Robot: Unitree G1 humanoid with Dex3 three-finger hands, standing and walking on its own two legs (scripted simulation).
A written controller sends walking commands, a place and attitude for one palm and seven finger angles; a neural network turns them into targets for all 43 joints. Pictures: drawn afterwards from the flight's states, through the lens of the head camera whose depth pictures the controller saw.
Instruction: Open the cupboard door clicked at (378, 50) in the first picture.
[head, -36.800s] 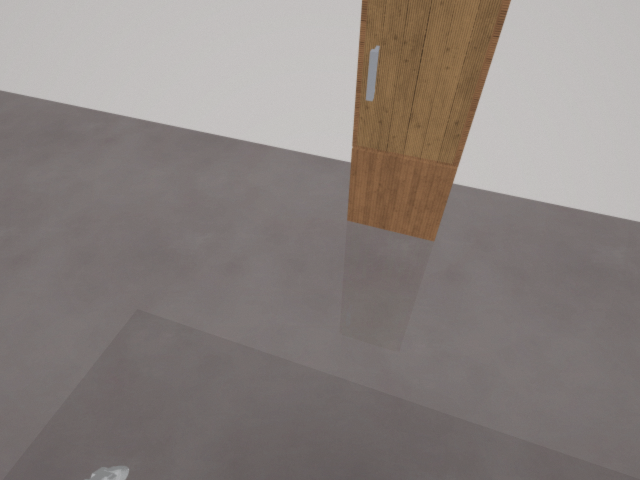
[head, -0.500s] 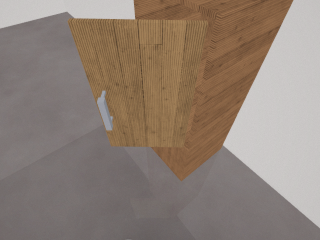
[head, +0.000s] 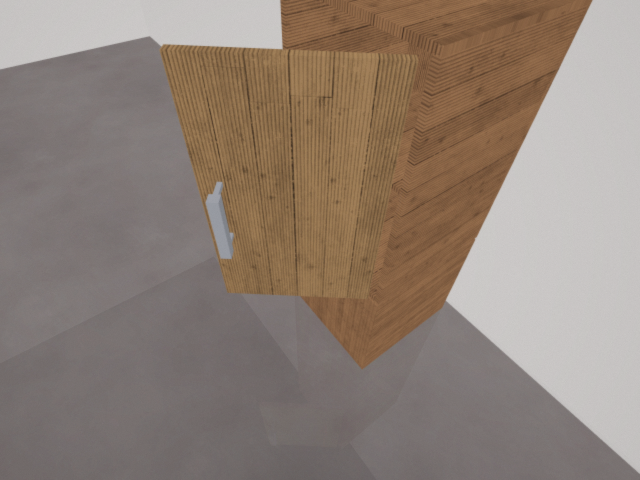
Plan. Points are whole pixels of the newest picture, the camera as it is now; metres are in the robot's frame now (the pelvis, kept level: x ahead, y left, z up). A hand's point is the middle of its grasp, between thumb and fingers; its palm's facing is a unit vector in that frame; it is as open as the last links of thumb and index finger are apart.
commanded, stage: look again from close up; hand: left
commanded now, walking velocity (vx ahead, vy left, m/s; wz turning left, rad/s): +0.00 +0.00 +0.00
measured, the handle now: (223, 221) +0.56 +0.22 -0.06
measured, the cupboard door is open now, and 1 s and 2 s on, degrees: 51 51 51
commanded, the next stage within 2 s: raise the hand with hooked fingers in 0.44 s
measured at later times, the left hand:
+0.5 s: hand out of the picture -0.01 +0.17 -0.18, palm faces +0.03 -0.99 -0.16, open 7.3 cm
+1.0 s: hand (173, 471) +0.15 +0.20 -0.09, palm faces +0.09 -1.00 +0.01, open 8.7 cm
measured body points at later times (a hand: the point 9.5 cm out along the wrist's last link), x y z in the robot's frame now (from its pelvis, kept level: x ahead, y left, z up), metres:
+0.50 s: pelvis -0.01 +0.00 +0.00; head -0.02 +0.02 +0.45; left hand -0.01 +0.22 -0.16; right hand +0.02 -0.23 -0.15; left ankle +0.04 +0.11 -0.74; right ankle +0.01 -0.13 -0.74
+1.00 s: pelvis -0.01 -0.01 -0.11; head +0.04 +0.01 +0.34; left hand +0.14 +0.25 -0.09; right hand +0.24 -0.25 -0.13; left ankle +0.04 +0.11 -0.74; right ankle +0.01 -0.13 -0.74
